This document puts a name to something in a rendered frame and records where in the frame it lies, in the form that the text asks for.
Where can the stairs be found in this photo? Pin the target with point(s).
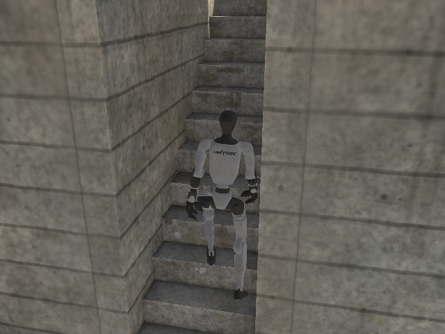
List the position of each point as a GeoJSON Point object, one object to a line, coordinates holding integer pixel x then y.
{"type": "Point", "coordinates": [187, 295]}

